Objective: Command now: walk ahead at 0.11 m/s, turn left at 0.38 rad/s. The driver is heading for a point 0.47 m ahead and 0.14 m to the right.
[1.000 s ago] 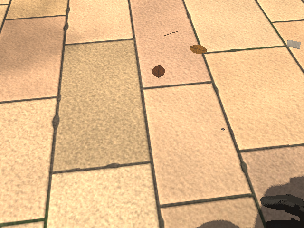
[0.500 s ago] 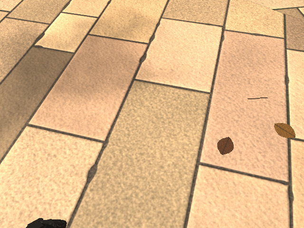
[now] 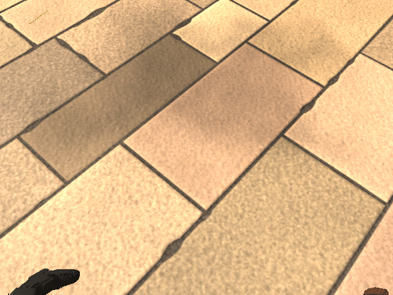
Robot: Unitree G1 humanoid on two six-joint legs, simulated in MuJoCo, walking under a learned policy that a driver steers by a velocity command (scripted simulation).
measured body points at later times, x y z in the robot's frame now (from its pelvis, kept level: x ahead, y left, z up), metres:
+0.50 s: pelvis +0.15 -0.06 +0.02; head +0.15 -0.08 +0.47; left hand +0.11 +0.22 -0.09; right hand +0.34 -0.30 -0.08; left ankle +0.22 +0.10 -0.66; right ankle +0.08 -0.19 -0.73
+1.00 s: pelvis +0.44 +0.00 +0.01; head +0.49 +0.01 +0.45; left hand +0.67 +0.23 -0.08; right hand +0.45 -0.27 -0.12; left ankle +0.31 +0.09 -0.73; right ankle +0.64 -0.12 -0.69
